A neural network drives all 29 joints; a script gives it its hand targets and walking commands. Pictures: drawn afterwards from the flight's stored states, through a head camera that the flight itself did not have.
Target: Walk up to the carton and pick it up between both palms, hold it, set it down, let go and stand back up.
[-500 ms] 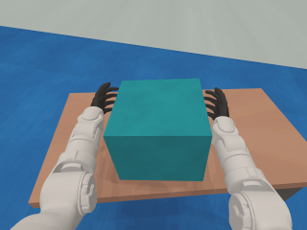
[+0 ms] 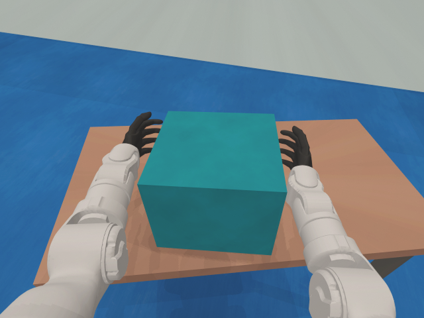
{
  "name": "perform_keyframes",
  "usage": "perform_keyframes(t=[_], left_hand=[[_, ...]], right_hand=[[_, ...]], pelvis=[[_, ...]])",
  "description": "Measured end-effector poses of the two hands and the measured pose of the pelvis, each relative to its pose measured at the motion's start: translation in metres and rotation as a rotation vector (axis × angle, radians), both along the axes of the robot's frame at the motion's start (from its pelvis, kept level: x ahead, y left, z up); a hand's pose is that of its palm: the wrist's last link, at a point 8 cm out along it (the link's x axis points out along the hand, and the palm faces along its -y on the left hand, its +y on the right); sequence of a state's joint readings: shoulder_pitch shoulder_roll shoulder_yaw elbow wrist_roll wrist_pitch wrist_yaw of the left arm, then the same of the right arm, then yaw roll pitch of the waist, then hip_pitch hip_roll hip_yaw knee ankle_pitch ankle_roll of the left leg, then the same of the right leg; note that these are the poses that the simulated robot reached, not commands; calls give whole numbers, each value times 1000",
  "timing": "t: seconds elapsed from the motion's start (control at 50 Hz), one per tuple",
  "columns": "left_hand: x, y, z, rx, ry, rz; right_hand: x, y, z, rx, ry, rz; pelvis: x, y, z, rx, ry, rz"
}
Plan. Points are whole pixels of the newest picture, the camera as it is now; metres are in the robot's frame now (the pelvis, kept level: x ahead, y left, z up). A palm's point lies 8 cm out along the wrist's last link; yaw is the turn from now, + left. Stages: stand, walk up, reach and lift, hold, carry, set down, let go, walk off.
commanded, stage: set down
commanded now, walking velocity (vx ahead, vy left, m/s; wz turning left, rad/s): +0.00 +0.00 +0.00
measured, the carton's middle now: (216, 178) +0.40 -0.02 +0.05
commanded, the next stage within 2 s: none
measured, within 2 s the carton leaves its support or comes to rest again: neither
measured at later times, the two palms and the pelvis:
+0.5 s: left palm (136, 148) +0.44 +0.15 +0.11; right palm (297, 172) +0.37 -0.18 +0.10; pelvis +0.01 +0.00 +0.00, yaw +0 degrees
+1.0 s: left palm (136, 150) +0.45 +0.15 +0.10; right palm (294, 179) +0.36 -0.17 +0.08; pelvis +0.01 +0.00 +0.00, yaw +0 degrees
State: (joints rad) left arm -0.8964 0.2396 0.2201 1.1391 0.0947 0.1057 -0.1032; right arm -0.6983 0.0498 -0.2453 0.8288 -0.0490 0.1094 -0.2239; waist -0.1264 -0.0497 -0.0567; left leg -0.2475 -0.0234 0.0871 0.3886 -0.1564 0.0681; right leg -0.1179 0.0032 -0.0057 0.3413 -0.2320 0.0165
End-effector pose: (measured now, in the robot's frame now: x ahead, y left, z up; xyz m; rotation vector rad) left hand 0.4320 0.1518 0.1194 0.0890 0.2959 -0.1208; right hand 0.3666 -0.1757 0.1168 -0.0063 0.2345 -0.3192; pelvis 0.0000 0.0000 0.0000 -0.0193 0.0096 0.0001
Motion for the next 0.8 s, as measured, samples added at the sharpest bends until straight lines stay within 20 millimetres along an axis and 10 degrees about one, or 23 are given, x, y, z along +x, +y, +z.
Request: perform_keyframes(t=[0.8], left_hand=[[13, -2, -18, -12, -5, -45]], right_hand=[[-2, 1, -29, -18, -4, -37]], pelvis=[[8, -1, 0, 2, 23, -3]])
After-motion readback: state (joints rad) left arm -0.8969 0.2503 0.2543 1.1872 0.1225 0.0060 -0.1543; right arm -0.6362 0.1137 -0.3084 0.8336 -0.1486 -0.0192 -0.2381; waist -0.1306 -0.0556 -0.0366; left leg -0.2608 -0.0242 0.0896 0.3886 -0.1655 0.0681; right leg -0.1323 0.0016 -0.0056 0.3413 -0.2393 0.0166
